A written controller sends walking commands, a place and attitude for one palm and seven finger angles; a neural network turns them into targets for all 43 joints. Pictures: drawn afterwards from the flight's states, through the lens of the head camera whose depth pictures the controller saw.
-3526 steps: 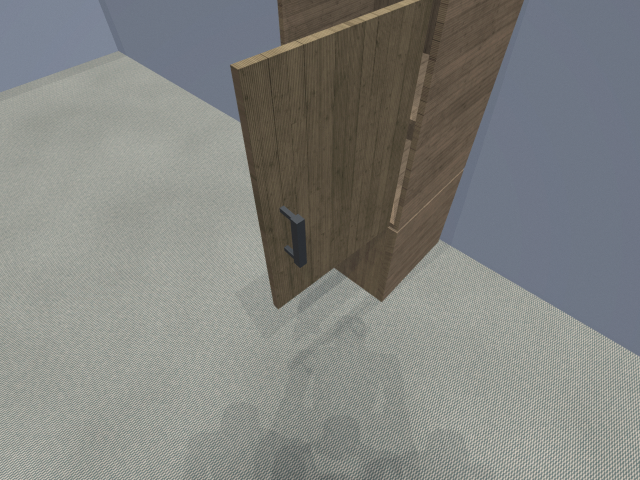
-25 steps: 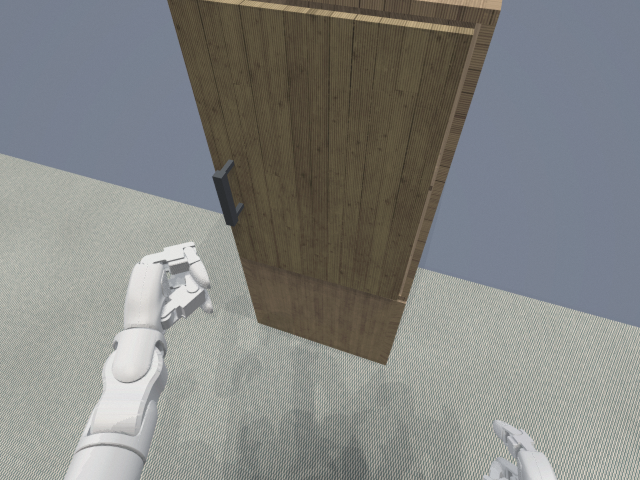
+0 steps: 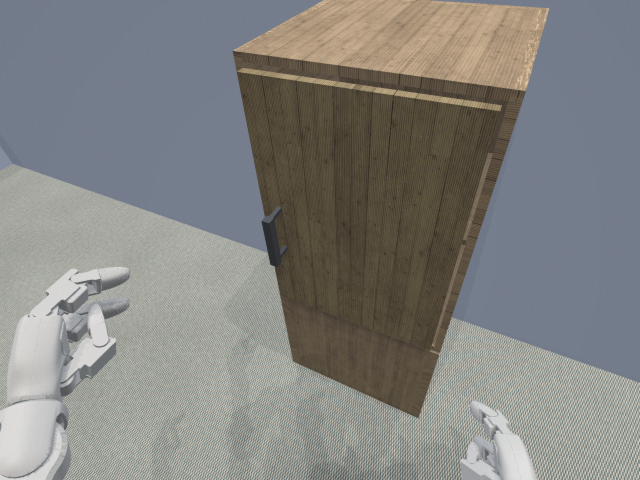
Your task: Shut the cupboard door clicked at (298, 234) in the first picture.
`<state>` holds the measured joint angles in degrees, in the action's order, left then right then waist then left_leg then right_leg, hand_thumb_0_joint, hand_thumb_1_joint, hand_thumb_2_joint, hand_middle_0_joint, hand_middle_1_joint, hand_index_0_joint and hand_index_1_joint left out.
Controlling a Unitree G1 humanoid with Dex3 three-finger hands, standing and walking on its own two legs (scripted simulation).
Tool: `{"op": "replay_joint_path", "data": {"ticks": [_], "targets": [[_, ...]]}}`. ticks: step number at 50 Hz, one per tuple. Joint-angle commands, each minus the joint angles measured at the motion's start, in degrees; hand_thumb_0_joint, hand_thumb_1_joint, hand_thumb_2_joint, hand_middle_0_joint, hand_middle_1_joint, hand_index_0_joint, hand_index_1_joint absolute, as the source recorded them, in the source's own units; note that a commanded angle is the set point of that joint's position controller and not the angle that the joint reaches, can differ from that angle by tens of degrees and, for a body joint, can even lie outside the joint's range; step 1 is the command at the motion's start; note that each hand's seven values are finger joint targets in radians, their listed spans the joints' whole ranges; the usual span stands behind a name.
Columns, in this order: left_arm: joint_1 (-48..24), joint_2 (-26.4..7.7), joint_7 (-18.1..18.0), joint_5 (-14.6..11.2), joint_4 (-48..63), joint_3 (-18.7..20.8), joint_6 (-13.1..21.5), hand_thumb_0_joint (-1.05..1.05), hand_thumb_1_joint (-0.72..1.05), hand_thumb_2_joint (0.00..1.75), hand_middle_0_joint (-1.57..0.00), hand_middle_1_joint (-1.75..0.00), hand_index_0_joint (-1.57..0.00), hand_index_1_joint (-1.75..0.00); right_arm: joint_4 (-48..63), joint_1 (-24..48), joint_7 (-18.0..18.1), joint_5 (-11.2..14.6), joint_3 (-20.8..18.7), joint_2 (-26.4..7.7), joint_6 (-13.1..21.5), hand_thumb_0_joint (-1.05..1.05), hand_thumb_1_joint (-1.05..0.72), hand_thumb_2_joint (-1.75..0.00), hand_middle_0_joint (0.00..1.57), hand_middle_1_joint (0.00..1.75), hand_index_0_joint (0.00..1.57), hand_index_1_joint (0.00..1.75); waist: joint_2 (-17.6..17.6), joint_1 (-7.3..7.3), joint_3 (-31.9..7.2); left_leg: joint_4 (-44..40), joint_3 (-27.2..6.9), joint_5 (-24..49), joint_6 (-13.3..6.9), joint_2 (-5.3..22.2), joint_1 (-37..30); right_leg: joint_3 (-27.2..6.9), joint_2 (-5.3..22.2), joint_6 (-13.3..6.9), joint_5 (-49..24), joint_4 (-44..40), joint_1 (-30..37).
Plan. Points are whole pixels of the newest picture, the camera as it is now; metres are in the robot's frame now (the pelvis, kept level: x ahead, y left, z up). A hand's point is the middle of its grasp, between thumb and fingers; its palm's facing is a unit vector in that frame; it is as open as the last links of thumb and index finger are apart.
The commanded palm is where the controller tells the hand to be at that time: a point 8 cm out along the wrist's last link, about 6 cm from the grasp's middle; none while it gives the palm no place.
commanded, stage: draw the hand back to the body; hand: left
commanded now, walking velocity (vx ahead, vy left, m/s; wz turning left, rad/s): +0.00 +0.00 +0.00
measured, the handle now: (276, 236) +0.61 +0.18 -0.09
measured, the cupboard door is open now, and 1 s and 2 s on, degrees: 1 1 1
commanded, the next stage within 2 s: step back with the hand held close in 0.48 s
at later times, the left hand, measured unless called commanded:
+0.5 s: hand (73, 353) +0.18 +0.26 +0.16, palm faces +0.45 -0.80 -0.40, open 7.4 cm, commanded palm +0.13 +0.30 +0.18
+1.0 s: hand (41, 359) +0.17 +0.29 +0.16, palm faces +0.38 -0.78 -0.50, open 7.4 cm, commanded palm +0.11 +0.32 +0.18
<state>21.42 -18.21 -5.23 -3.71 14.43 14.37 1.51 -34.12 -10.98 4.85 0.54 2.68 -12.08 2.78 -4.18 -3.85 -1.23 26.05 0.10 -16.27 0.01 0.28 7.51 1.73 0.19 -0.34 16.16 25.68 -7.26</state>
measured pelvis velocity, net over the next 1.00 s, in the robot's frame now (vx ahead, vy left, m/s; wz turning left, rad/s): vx -0.04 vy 0.03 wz -0.03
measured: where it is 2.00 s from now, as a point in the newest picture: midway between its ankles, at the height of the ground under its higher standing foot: outside the picture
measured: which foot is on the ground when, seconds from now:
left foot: down 0.00-1.00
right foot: down 0.00-1.00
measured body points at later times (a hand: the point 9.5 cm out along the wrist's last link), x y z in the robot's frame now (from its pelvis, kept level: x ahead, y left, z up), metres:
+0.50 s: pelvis -0.01 +0.00 +0.00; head -0.04 -0.03 +0.45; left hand +0.15 +0.30 +0.18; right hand +0.17 -0.23 -0.09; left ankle -0.02 +0.12 -0.74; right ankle -0.02 -0.11 -0.74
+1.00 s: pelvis -0.04 +0.03 +0.00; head -0.03 +0.01 +0.45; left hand +0.15 +0.33 +0.18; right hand +0.13 -0.23 -0.09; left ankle -0.02 +0.12 -0.74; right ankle -0.02 -0.11 -0.74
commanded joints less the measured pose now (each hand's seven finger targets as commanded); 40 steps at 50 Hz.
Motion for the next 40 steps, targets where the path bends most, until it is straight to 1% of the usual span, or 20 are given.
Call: {"op": "replay_joint_path", "data": {"ticks": [1, 5, 7, 9, 12, 16, 19, 22, 24, 25, 29, 30, 31, 32, 33, 34, 35, 36, 39, 40], "targets": [[-4.06, -12.51, -1.31, -0.23, 18.65, 9.77, 5.05, 0.0, 0.9, 0.9, -0.31, -0.42, -0.31, -0.42, 8.88, 6.93, 0.04, -0.01, -2.52, -5.52, 4.75, 0.0, -0.9, -0.9, 0.2, 0.3, 0.2, 0.3, -0.01, 0.43, -5.96, -3.12, 1.22, 18.44, -1.19, 0.44, -1.12, 0.59, 0.37, -0.1, -18.07, -2.91, 2.67], [0.47, -14.55, -1.63, -0.47, 20.56, 14.21, 5.8, 0.0, 0.9, 0.9, -0.2, -0.3, -0.2, -0.3, 8.45, 6.69, 0.11, 0.08, -3.01, -5.6, 5.85, 0.0, -0.9, -0.9, 0.2, 0.3, 0.2, 0.3, 0.26, -0.1, -4.42, -3.21, 1.32, 18.24, -1.15, 0.67, -0.63, 0.55, 0.35, -0.01, -17.57, -3.06, 2.28], [1.05, -10.7, -1.21, -0.41, 16.36, 11.02, 5.4, 0.0, 0.9, 0.9, -0.2, -0.3, -0.2, -0.3, 7.76, 6.2, 0.0, 0.17, -3.11, -5.87, 5.76, 0.0, -0.9, -0.9, 0.2, 0.3, 0.2, 0.3, 2.2, 0.73, -0.44, -3.57, 1.46, 15.98, -1.21, 0.8, 0.42, 0.64, 0.26, 0.19, -15.18, -3.68, -0.41], [0.1, -9.87, -0.99, -0.27, 14.67, 9.95, 5.33, 0.0, 0.9, 0.9, -0.2, -0.3, -0.2, -0.3, 7.43, 6.05, 0.21, 0.18, -3.58, -6.5, 5.77, 0.0, -0.9, -0.9, 0.2, 0.3, 0.2, 0.3, 3.8, 1.09, 1.06, -3.99, 1.32, 13.74, -1.45, 0.92, 0.3, 0.56, 0.1, 0.34, -12.61, -4.84, -1.81], [-1.52, -11.38, -1.37, -0.08, 15.67, 10.91, 5.96, 0.0, 0.9, 0.9, -0.2, -0.3, -0.2, -0.3, 7.65, 6.22, 0.49, 0.14, -3.71, -6.59, 5.81, 0.0, -0.9, -0.9, 0.2, 0.3, 0.2, 0.3, 3.64, 0.67, -1.52, -4.16, 1.27, 12.02, -1.76, 0.55, -0.17, 0.31, 0.45, 0.28, -10.58, -4.28, -0.68], [-1.97, -13.28, -1.66, -0.09, 18.57, 12.38, 6.6, 0.0, 0.9, 0.9, -0.2, -0.3, -0.2, -0.3, 7.57, 7.03, 0.76, -0.04, -3.45, -6.13, 6.57, 0.0, -0.9, -0.9, 0.2, 0.3, 0.2, 0.3, 1.51, -0.05, -4.14, -3.93, 1.4, 13.2, -1.87, 0.29, -0.71, -0.12, 0.71, 0.15, -12.41, -3.97, 1.26], [-1.55, -14.13, -1.75, -0.14, 18.36, 13.35, 6.56, 0.0, 0.9, 0.9, -0.2, -0.3, -0.2, -0.3, 7.16, 7.22, 0.94, -0.14, -3.31, -6.06, 7.06, 0.0, -0.9, -0.9, 0.2, 0.3, 0.2, 0.3, 1.11, -0.2, -2.09, -3.83, 1.38, 12.76, -1.76, 0.33, 0.06, -0.42, 0.48, 0.05, -12.06, -5.08, 0.7], [-1.08, -12.92, -1.79, -0.07, 18.41, 12.65, 6.74, 0.0, 0.9, 0.9, -0.2, -0.3, -0.2, -0.3, 7.17, 7.14, 0.8, 0.02, -3.11, -5.6, 7.17, 0.0, -0.9, -0.9, 0.2, 0.3, 0.2, 0.3, -1.02, -0.05, -1.0, -4.31, 1.42, 12.46, -1.37, 0.41, 0.25, -0.17, 0.41, -0.09, -11.51, -4.68, 0.52], [-0.6, -13.61, -1.7, -0.04, 17.79, 13.55, 6.75, 0.0, 0.9, 0.9, -0.2, -0.3, -0.2, -0.3, 6.9, 7.12, 0.77, -0.03, -3.36, -5.92, 7.47, 0.0, -0.9, -0.9, 0.2, 0.3, 0.2, 0.3, -0.12, -0.25, -0.83, -4.35, 1.41, 12.7, -1.39, 0.51, 0.4, -0.29, 0.21, -0.08, -11.71, -5.34, 0.58], [-0.64, -12.53, -1.56, -0.17, 17.92, 12.61, 6.82, 0.0, 0.9, 0.9, -0.2, -0.3, -0.2, -0.3, 7.08, 7.01, 0.63, 0.12, -3.25, -5.67, 7.35, 0.0, -0.9, -0.9, 0.2, 0.3, 0.2, 0.3, -1.16, 0.08, -0.54, -4.57, 1.66, 12.31, -1.3, 0.51, 0.14, -0.32, 0.46, -0.04, -11.29, -5.04, 0.5], [0.14, -12.1, -1.31, -0.31, 16.45, 12.44, 6.71, 0.0, 0.9, 0.9, -0.2, -0.3, -0.2, -0.3, 7.0, 7.03, 0.58, 0.04, -3.54, -5.98, 7.24, 0.0, -0.9, -0.9, 0.2, 0.3, 0.2, 0.3, 1.56, 0.09, 0.34, -4.94, 1.41, 11.59, -1.45, 0.77, 0.13, -0.17, 0.05, 0.09, -10.18, -5.95, -0.31], [-0.73, -12.16, -1.29, -0.29, 17.55, 12.26, 6.82, 0.0, 0.9, 0.9, -0.2, -0.3, -0.2, -0.3, 7.24, 6.91, 0.54, 0.07, -3.48, -6.03, 7.11, 0.0, -0.9, -0.9, 0.2, 0.3, 0.2, 0.3, 0.45, 0.2, -1.14, -5.08, 1.51, 11.32, -1.42, 0.65, -0.21, -0.31, 0.35, 0.1, -9.84, -5.46, 0.54], [-5.96, -17.38, -1.96, 0.05, 19.54, 17.46, 9.16, 0.0, 0.9, 0.9, -0.2, -0.3, -0.2, -0.3, 8.63, 6.27, 0.25, 0.47, -4.19, -7.95, 5.92, 0.0, -0.9, -0.9, 0.2, 0.3, 0.2, 0.3, 0.93, 2.69, 1.26, -1.5, 0.75, 6.18, -2.3, 1.74, 4.34, -6.69, 3.8, -0.66, -10.38, -8.67, -4.1], [-1.11, -14.3, -1.84, 0.04, 15.05, 15.18, 9.64, 0.0, 0.9, 0.9, -0.2, -0.3, -0.2, -0.3, 7.63, 5.86, 0.21, 0.27, -4.3, -7.44, 5.19, 0.0, -0.9, -0.9, 0.2, 0.3, 0.2, 0.3, 4.87, 3.15, 0.34, 0.65, -0.01, 5.13, -2.26, 1.17, 4.1, -7.86, 5.62, -1.38, -9.31, -9.65, -5.34], [0.67, -12.97, -1.74, 0.23, 14.4, 13.67, 10.05, 0.0, 0.9, 0.9, -0.2, -0.3, -0.2, -0.3, 7.64, 5.86, -0.04, 0.18, -4.52, -7.39, 4.49, 0.0, -0.9, -0.9, 0.2, 0.3, 0.2, 0.3, 6.83, 3.3, 0.42, 2.02, 0.06, 4.7, -2.1, 0.98, 4.32, -8.81, 6.72, -1.88, -8.5, -10.43, -6.92], [1.03, -13.86, -1.82, 0.34, 15.58, 14.49, 10.73, 0.0, 0.9, 0.9, -0.2, -0.3, -0.2, -0.3, 7.56, 6.16, -0.06, 0.0, -4.87, -7.42, 4.05, 0.0, -0.9, -0.9, 0.2, 0.3, 0.2, 0.3, 6.6, 3.17, -0.61, 2.79, 0.0, 5.77, -2.07, 0.86, 4.39, -8.9, 7.43, -2.24, -10.86, -10.06, -6.91], [2.06, -13.18, -1.93, 0.46, 15.42, 13.75, 11.08, 0.0, 0.9, 0.9, -0.2, -0.3, -0.2, -0.3, 7.57, 5.63, -0.16, 0.24, -4.87, -7.24, 3.55, 0.0, -0.9, -0.9, 0.2, 0.3, 0.2, 0.3, 5.74, 3.53, -2.28, 2.82, -0.16, 6.95, -1.88, 1.09, 4.37, -8.41, 7.96, -2.59, -12.45, -8.55, -5.94], [2.99, -13.44, -2.15, 0.43, 16.0, 14.03, 11.39, 0.0, 0.9, 0.9, -0.2, -0.3, -0.2, -0.3, 7.79, 5.49, -0.14, 0.21, -5.13, -7.49, 3.12, 0.0, -0.9, -0.9, 0.2, 0.3, 0.2, 0.3, 4.62, 3.58, -3.68, 1.87, -0.35, 8.42, -1.73, 1.43, 4.09, -7.47, 7.57, -2.45, -13.87, -7.15, -5.31], [4.53, -15.23, -2.7, 0.29, 18.56, 15.59, 11.7, 0.0, 0.9, 0.9, -0.2, -0.3, -0.2, -0.3, 8.87, 6.21, 0.56, 0.06, -5.42, -8.25, 2.27, 0.0, -0.9, -0.9, 0.2, 0.3, 0.2, 0.3, 0.12, 3.35, -6.08, -1.42, -1.25, 17.5, -1.68, 2.78, 3.72, -4.04, 4.48, -0.67, -20.74, -2.44, -2.92], [5.06, -15.38, -2.85, 0.25, 18.98, 15.82, 11.62, 0.0, 0.9, 0.9, -0.2, -0.3, -0.2, -0.3, 9.35, 5.95, 0.73, 0.18, -5.32, -8.1, 1.77, 0.0, -0.9, -0.9, 0.2, 0.3, 0.2, 0.3, 0.0, 3.36, -7.02, -1.9, -1.52, 21.08, -1.64, 3.39, 4.1, -3.0, 3.78, -0.23, -22.92, -0.55, -1.5]]}}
